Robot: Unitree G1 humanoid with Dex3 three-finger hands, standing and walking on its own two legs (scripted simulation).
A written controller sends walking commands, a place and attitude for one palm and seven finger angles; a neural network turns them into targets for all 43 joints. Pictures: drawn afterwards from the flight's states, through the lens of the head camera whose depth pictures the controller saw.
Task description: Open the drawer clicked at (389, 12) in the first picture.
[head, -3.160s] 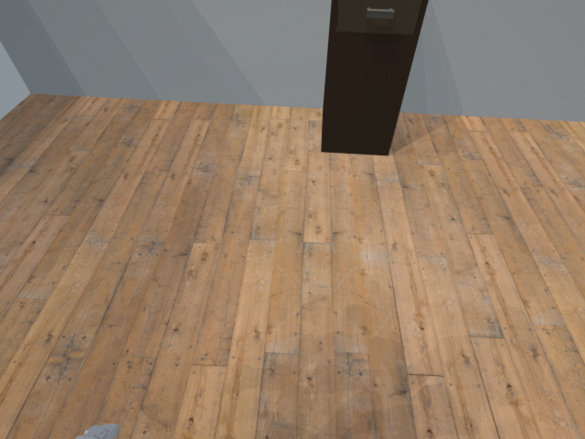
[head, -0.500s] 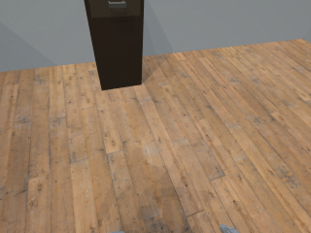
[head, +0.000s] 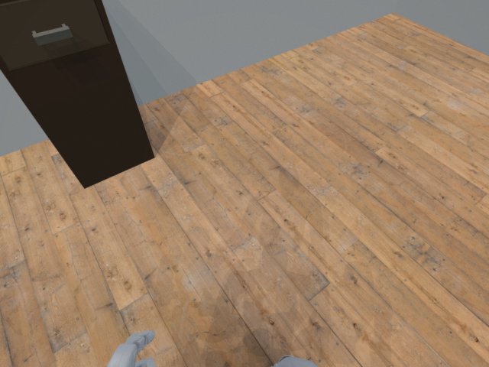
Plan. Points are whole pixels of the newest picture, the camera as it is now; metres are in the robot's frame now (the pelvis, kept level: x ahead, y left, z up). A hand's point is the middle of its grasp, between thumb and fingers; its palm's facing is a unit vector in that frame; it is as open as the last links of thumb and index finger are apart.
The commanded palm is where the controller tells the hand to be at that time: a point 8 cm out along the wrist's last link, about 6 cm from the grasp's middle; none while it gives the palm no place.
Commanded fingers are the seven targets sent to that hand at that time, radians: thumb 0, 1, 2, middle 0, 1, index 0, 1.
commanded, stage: walk to a spot facing it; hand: left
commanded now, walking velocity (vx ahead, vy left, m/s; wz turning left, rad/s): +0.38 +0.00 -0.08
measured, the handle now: (51, 32) +1.08 +0.62 +0.00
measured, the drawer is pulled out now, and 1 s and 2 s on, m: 0.00 0.00 0.00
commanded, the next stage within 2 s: turn to face it in 0.80 s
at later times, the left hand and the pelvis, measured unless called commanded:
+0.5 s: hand (124, 341) +0.20 +0.23 -0.17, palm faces +0.00 -0.99 -0.14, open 7.4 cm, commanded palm none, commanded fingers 0.00 0.90 0.90 -0.20 -0.30 -0.20 -0.30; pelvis +0.22 +0.05 +0.01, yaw -4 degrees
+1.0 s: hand (193, 186) +0.55 +0.13 -0.15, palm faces -0.18 -0.96 -0.22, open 7.3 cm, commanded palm none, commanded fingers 0.00 0.90 0.90 -0.20 -0.30 -0.20 -0.30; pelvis +0.43 -0.03 +0.01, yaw -11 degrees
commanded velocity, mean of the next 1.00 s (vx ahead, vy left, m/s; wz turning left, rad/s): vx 0.30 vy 0.00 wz -0.11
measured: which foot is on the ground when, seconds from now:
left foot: up 0.00-0.34, down 0.36-0.86, up 0.88-1.00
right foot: down 0.00-0.38, up 0.40-0.84, down 0.86-1.00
